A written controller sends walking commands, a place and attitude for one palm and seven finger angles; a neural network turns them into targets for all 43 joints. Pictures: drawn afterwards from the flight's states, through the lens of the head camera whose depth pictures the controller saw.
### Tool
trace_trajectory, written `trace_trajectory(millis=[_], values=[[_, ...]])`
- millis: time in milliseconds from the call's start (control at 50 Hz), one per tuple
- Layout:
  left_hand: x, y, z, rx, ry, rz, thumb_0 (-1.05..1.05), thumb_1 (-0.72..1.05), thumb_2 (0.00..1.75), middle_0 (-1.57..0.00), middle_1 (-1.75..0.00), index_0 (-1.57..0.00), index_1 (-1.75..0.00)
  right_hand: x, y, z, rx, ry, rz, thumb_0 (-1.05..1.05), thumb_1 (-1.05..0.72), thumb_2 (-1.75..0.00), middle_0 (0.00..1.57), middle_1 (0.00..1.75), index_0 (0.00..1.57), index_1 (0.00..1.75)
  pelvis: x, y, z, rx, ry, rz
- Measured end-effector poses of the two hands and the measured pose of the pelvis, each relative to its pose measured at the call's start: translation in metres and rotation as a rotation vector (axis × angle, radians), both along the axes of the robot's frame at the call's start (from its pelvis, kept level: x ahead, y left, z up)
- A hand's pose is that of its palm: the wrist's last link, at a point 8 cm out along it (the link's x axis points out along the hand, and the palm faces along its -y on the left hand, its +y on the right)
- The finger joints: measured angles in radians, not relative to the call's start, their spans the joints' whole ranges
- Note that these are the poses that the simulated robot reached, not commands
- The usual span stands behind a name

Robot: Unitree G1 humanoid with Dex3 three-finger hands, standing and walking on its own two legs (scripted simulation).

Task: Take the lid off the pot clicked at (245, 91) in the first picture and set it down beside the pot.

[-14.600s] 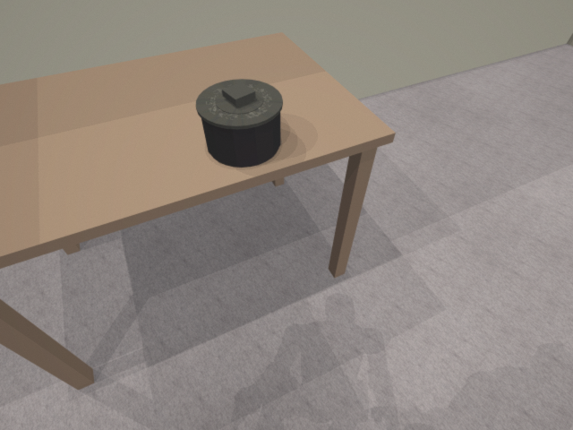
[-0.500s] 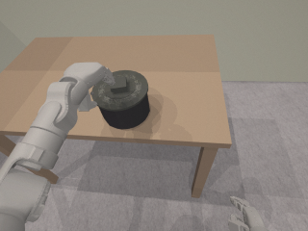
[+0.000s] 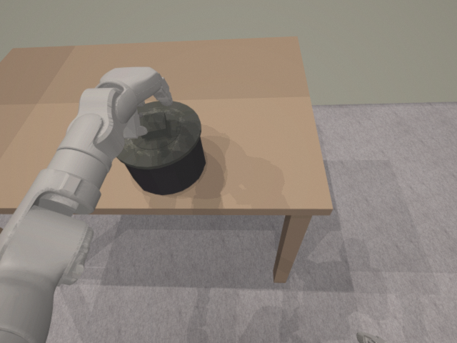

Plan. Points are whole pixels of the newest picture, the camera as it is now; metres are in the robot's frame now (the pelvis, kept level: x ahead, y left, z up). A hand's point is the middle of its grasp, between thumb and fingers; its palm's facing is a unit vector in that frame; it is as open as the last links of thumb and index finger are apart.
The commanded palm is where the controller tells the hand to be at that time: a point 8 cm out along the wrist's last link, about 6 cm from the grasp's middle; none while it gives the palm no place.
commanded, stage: move the open hand above the knob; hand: left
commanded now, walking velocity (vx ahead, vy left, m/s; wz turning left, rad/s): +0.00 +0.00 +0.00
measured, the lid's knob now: (153, 124) +0.52 +0.15 +0.07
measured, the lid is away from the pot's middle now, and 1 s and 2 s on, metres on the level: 0.00 0.00 0.01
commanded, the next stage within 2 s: lower the open fingers around the knob in 0.78 s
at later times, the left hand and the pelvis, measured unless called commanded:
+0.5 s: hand (138, 108) +0.49 +0.15 +0.14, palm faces -0.32 -0.02 -0.95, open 10.0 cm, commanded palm +0.48 +0.15 +0.21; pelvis +0.01 +0.01 +0.00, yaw +0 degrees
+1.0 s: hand (143, 108) +0.50 +0.15 +0.13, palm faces -0.36 -0.03 -0.93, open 10.0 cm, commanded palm +0.49 +0.15 +0.20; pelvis +0.01 +0.01 +0.00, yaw +0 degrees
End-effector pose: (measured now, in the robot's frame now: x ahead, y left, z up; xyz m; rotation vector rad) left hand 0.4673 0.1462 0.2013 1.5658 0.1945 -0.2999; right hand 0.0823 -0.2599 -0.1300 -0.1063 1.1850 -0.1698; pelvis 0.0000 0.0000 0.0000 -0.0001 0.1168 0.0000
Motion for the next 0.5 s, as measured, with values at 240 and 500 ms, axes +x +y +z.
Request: trace_trajectory(millis=[240, 500], values=[[0.022, -0.004, 0.001, -0.023, -0.002, 0.006, 0.0, -0.27, 1.42, -0.85, -0.08, -0.84, -0.08, -0.006, 0.005, -0.001, 0.005, 0.029, -0.026, 0.01, -0.91, -0.9, 0.2, 0.29, 0.2, 0.3, 0.006, 0.005, -0.001, -0.001, 0.039, -0.009], [0.021, 0.008, -0.001, -0.031, 0.01, 0.045, 0.0, -0.28, 1.42, -0.85, -0.08, -0.84, -0.08, 0.011, 0.018, -0.001, 0.029, 0.007, -0.002, 0.01, -0.91, -0.9, 0.2, 0.29, 0.2, 0.3, 0.007, 0.008, -0.001, -0.001, 0.043, -0.007]])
